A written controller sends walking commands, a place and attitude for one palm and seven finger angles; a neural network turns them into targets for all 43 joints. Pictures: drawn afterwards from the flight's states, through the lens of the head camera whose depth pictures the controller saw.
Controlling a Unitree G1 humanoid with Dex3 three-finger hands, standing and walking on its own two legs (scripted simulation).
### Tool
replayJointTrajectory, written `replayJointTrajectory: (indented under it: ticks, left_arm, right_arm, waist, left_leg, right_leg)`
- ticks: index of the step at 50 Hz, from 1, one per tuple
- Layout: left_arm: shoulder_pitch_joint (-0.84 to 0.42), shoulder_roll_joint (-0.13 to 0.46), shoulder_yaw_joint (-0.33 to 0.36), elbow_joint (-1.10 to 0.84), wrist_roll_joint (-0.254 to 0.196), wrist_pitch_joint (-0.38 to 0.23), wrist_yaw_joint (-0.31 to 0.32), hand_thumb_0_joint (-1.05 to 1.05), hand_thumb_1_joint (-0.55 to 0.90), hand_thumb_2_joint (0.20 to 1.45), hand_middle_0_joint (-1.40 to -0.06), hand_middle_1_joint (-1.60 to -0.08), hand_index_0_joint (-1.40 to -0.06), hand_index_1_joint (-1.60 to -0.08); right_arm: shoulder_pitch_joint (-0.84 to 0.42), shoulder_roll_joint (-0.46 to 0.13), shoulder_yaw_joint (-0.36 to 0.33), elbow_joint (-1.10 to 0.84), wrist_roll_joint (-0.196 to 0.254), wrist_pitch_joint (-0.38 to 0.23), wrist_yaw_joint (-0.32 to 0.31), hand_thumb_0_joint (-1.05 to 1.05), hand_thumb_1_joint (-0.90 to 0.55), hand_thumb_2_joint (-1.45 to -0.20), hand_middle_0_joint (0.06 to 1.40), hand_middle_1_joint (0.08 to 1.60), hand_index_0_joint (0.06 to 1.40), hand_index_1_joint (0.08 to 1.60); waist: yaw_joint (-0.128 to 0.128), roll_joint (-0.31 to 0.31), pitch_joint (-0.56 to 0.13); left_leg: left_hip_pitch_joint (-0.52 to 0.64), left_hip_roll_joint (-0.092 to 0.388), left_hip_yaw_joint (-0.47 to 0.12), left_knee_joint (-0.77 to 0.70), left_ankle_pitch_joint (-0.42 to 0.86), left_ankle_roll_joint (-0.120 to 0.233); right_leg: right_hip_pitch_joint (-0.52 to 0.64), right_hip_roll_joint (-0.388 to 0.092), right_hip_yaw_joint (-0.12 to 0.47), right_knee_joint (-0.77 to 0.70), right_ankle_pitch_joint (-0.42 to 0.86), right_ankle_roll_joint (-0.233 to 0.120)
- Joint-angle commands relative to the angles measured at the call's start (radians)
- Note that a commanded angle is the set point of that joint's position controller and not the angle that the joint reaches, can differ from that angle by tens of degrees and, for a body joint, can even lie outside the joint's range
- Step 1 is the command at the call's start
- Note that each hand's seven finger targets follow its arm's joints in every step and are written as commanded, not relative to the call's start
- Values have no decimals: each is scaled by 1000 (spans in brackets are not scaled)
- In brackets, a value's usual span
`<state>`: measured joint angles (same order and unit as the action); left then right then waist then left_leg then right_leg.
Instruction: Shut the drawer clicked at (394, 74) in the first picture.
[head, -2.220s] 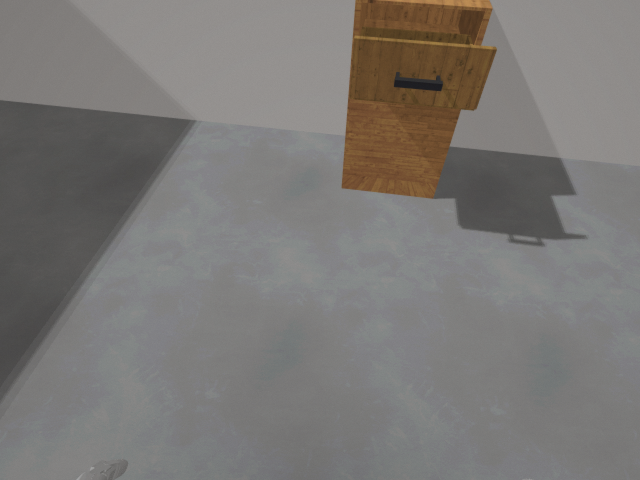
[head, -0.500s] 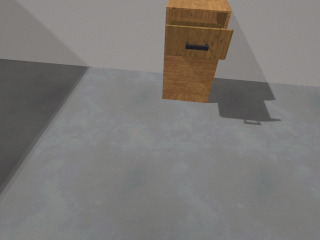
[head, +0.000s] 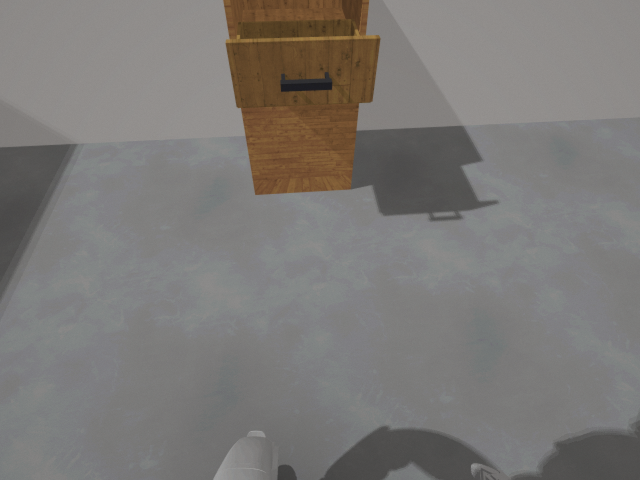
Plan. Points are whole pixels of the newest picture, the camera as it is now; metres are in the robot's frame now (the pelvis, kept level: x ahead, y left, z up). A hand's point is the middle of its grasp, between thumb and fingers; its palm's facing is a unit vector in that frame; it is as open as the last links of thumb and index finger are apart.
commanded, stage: walk to a spot facing it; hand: left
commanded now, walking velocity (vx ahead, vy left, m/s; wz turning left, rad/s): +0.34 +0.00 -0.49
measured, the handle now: (305, 80) +1.04 +0.15 -0.05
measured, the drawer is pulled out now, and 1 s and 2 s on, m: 0.30 0.30 0.30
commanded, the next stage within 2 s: turn to face it in 1.26 s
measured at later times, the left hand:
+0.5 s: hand (229, 328) +0.36 +0.20 -0.15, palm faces -0.30 -0.93 -0.21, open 7.4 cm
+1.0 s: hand (289, 284) +0.48 +0.12 -0.18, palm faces -0.40 -0.89 -0.21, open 7.2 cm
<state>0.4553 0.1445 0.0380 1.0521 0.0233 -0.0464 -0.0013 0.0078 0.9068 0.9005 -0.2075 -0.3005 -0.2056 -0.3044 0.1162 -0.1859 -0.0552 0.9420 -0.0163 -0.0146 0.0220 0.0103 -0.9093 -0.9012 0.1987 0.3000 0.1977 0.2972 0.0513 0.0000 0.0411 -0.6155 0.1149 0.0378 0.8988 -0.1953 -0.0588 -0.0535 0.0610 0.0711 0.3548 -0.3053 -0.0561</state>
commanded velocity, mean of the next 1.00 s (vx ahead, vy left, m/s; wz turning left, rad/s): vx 0.34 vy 0.00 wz -0.41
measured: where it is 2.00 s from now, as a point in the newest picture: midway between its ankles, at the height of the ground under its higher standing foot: (377, 378)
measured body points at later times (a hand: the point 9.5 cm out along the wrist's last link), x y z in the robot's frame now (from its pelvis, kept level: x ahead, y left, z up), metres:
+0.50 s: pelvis +0.19 +0.05 +0.00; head +0.21 +0.04 +0.45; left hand +0.38 +0.25 -0.13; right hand +0.07 -0.19 -0.15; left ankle +0.17 +0.15 -0.74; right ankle +0.25 -0.12 -0.69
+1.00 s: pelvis +0.36 -0.05 -0.01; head +0.37 -0.04 +0.44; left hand +0.50 +0.16 -0.16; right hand +0.34 -0.30 -0.14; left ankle +0.50 +0.02 -0.71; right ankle +0.28 -0.13 -0.74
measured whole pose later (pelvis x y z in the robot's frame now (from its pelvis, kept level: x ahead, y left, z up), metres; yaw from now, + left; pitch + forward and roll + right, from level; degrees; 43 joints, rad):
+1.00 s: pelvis +0.36 -0.05 -0.01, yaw -28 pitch -1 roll -2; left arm 0.29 0.22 0.06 1.02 0.02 -0.04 0.00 -0.01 0.93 0.90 -0.21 -0.30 -0.20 -0.30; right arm 0.18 -0.17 -0.05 0.95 -0.03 -0.03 0.02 0.01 -0.91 -0.90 0.20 0.30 0.20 0.30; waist 0.01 0.01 0.02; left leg -0.49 0.13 0.09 0.76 -0.24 -0.04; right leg -0.13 0.04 -0.06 0.43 -0.28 -0.04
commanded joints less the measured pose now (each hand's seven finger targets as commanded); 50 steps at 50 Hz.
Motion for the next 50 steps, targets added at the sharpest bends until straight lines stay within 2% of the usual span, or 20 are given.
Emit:
replayJointTrajectory:
  ticks: [1,3,5,6,7,8,10,13,20,26,29,30,31,32,33,34,36,39,47,50]
  left_arm:
    - [39,206,51,-50,6,-19,18,0,900,900,-200,-300,-200,-300]
    - [10,218,57,-58,4,-17,19,0,900,900,-200,-300,-200,-300]
    - [-27,202,64,-76,-6,-18,13,0,900,900,-200,-300,-200,-300]
    - [8,144,64,-92,-20,-14,0,0,900,900,-200,-300,-200,-300]
    - [-21,126,58,-121,-17,-21,-6,0,900,900,-200,-300,-200,-300]
    - [-66,143,59,-130,-5,-15,-8,0,900,900,-200,-300,-200,-300]
    - [-135,130,61,-138,7,8,-26,0,900,900,-200,-300,-200,-300]
    - [-101,88,58,-125,14,47,-44,0,900,900,-200,-300,-200,-300]
    - [-287,82,51,-198,17,65,-59,0,900,900,-200,-300,-200,-300]
    - [-459,80,33,-236,12,51,-59,0,900,900,-200,-300,-200,-300]
    - [-428,108,34,-223,11,36,-52,0,900,900,-200,-300,-200,-300]
    - [-313,126,42,-187,11,27,-49,0,900,900,-200,-300,-200,-300]
    - [-150,192,59,-133,13,13,-42,0,900,900,-200,-300,-200,-300]
    - [-16,325,93,-104,10,0,-25,0,900,900,-200,-300,-200,-300]
    - [51,394,103,-78,-18,9,-16,0,900,900,-200,-300,-200,-300]
    - [0,364,100,-95,-19,10,-5,0,900,900,-200,-300,-200,-300]
    - [-158,263,67,-127,-14,4,5,0,900,900,-200,-300,-200,-300]
    - [-251,213,52,-126,0,-14,10,0,900,900,-200,-300,-200,-300]
    - [-161,206,50,-83,-1,-18,1,0,900,900,-200,-300,-200,-300]
    - [-159,219,53,-76,-2,-11,2,0,900,900,-200,-300,-200,-300]
  right_arm:
    - [-141,-63,-7,-128,4,-44,2,0,-900,-900,200,300,200,300]
    - [-81,-81,-12,-117,6,-52,-8,0,-900,-900,200,300,200,300]
    - [199,-159,-30,-31,-2,-62,-37,0,-900,-900,200,300,200,300]
    - [342,-289,-61,1,-20,-66,-46,0,-900,-900,200,300,200,300]
    - [387,-310,-55,8,-11,-56,-43,0,-900,-900,200,300,200,300]
    - [299,-262,-41,-11,-4,-54,-36,0,-900,-900,200,300,200,300]
    - [163,-150,-19,-36,-6,-57,-39,0,-900,-900,200,300,200,300]
    - [136,-98,-3,-21,-6,-76,-44,0,-900,-900,200,300,200,300]
    - [241,-132,-19,22,-7,-84,-40,0,-900,-900,200,300,200,300]
    - [337,-158,-20,64,-18,-67,-32,0,-900,-900,200,300,200,300]
    - [358,-172,-21,69,-20,-56,-29,0,-900,-900,200,300,200,300]
    - [331,-184,-21,60,-16,-54,-30,0,-900,-900,200,300,200,300]
    - [317,-180,-16,49,-7,-53,-20,0,-900,-900,200,300,200,300]
    - [334,-106,0,10,10,-54,-14,0,-900,-900,200,300,200,300]
    - [211,-113,1,-38,11,-56,-24,0,-900,-900,200,300,200,300]
    - [173,-131,-8,-45,8,-57,-29,0,-900,-900,200,300,200,300]
    - [160,-118,-9,-15,-5,-42,-28,0,-900,-900,200,300,200,300]
    - [281,-75,-7,35,-15,-12,-23,0,-900,-900,200,300,200,300]
    - [85,-52,-9,-40,-12,-26,3,0,-900,-900,200,300,200,300]
    - [96,-64,-11,-39,-8,-39,0,0,-900,-900,200,300,200,300]
  waist:
    - [13,-143,35]
    - [-22,-142,11]
    - [-141,-51,-122]
    - [-179,215,-257]
    - [-166,280,-244]
    - [-139,176,-161]
    - [-84,196,34]
    - [-21,146,41]
    - [-56,64,48]
    - [-116,119,67]
    - [-95,105,17]
    - [-29,94,-50]
    - [48,27,-155]
    - [86,-222,-302]
    - [110,-195,-294]
    - [91,-146,-256]
    - [4,-35,-83]
    - [-96,-88,-54]
    - [-39,-120,30]
    - [-60,-89,36]
  left_leg:
    - [48,-42,40,-174,-20,15]
    - [209,-75,56,-280,-43,30]
    - [666,-40,23,-406,34,61]
    - [896,269,-343,-443,22,153]
    - [845,424,-548,-595,-33,226]
    - [665,421,-502,-656,-289,240]
    - [423,342,-365,-732,-433,195]
    - [319,239,-74,-721,-173,144]
    - [459,248,66,-743,-60,186]
    - [569,265,170,-659,162,170]
    - [607,261,215,-509,414,145]
    - [580,237,262,-334,536,119]
    - [417,199,295,-93,501,75]
    - [62,66,296,231,-170,15]
    - [-112,-1,149,443,-436,10]
    - [-120,35,37,497,-342,22]
    - [-71,95,-2,427,-187,16]
    - [76,82,23,257,-123,-1]
    - [153,20,52,-140,-38,11]
    - [301,-18,76,-282,-31,21]
  right_leg:
    - [-7,-243,208,-62,428,-111]
    - [-36,-233,208,20,539,-99]
    - [-233,-144,144,316,517,-45]
    - [-447,-11,12,645,81,7]
    - [-556,12,-20,895,-263,21]
    - [-579,-46,-24,990,-252,12]
    - [-627,-133,-33,1020,-92,25]
    - [-552,-164,-62,930,44,46]
    - [-629,-203,-104,635,158,82]
    - [-538,-157,-179,372,105,55]
    - [-383,-93,-235,272,17,15]
    - [-217,-58,-255,200,36,-7]
    - [83,-77,-216,162,94,-39]
    - [411,-387,223,101,139,-148]
    - [415,-514,455,10,363,-225]
    - [304,-495,408,-13,310,-219]
    - [29,-410,240,-68,215,-171]
    - [-167,-315,55,-106,245,-124]
    - [-209,-288,96,-150,11,-127]
    - [-224,-281,100,-94,3,-107]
